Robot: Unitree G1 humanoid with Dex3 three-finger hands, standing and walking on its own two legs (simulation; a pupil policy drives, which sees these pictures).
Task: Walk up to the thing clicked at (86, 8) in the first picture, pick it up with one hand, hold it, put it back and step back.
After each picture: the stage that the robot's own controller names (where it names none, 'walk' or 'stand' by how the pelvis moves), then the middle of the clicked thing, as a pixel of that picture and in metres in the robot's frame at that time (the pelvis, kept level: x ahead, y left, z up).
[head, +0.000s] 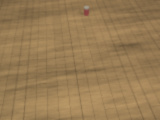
stand; (86, 11) +1.86 +0.01 -0.72
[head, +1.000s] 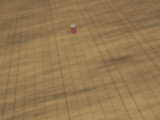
walk; (73, 29) +1.72 +0.29 -0.70
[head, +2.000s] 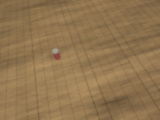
walk; (56, 54) +1.12 +0.42 -0.71
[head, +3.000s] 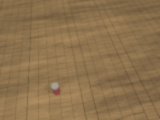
walk; (55, 88) +0.70 +0.33 -0.71
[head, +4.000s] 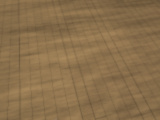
walk; out of the picture +0.38 +0.18 -0.70
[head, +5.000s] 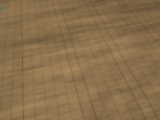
stand; out of the picture +0.25 +0.19 -0.72
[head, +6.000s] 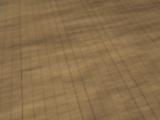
stand; out of the picture +0.27 +0.20 -0.72
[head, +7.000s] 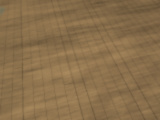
stand; out of the picture +0.25 +0.20 -0.73
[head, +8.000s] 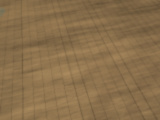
stand; out of the picture +0.24 +0.20 -0.73
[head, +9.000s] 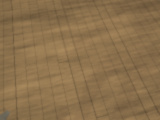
go down; out of the picture +0.27 +0.19 -0.68
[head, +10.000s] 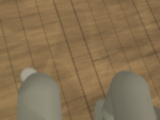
go down; (30, 77) +0.34 +0.21 -0.29
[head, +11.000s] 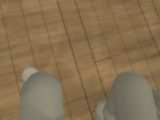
close in; (32, 77) +0.33 +0.21 -0.29
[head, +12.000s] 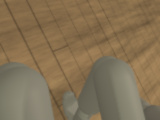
close; out of the picture +0.33 +0.24 -0.21
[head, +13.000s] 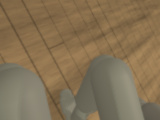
close; out of the picture +0.34 +0.25 -0.21
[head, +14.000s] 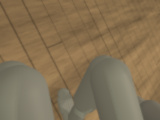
lift; out of the picture +0.33 +0.25 -0.21
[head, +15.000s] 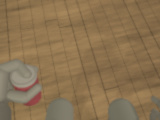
lift; (27, 86) +0.30 +0.20 +0.00
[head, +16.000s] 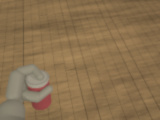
hold; (39, 90) +0.30 +0.17 +0.02
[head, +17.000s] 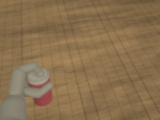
hold; (40, 87) +0.31 +0.17 +0.01
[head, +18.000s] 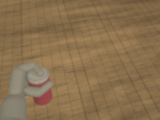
hold; (40, 86) +0.32 +0.17 +0.01
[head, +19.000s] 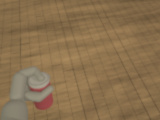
crouch; (41, 91) +0.31 +0.17 -0.01
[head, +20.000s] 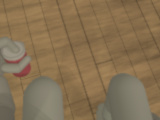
lower; (17, 60) +0.39 +0.22 -0.10
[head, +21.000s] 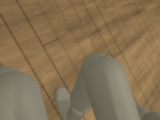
lower; out of the picture +0.38 +0.26 -0.22
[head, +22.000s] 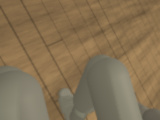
lower; out of the picture +0.36 +0.27 -0.21
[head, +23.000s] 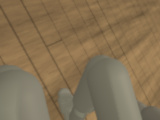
lower; out of the picture +0.36 +0.27 -0.21
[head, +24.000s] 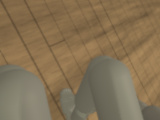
lower; out of the picture +0.35 +0.27 -0.21
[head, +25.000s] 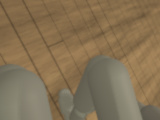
open; out of the picture +0.34 +0.25 -0.22
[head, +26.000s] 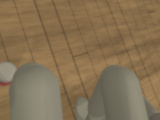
stand; (5, 74) +0.32 +0.23 -0.24
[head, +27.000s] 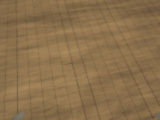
stand; out of the picture +0.28 +0.18 -0.62
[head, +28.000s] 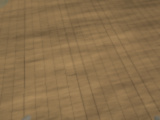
stand; out of the picture +0.29 +0.19 -0.66
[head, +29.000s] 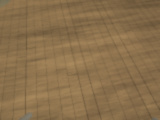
stand; out of the picture +0.29 +0.18 -0.67
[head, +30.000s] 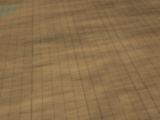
stand; out of the picture +0.30 +0.18 -0.72
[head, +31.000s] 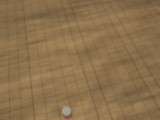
walk; (67, 112) +0.39 +0.16 -0.70
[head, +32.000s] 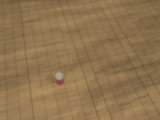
walk; (59, 78) +0.66 +0.18 -0.70
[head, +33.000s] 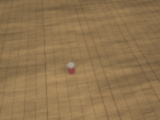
stand; (71, 68) +0.93 +0.19 -0.70
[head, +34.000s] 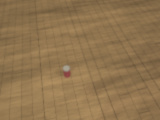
stand; (66, 71) +0.91 +0.20 -0.73
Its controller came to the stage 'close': yes
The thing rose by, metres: 0.72
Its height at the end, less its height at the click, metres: +0.00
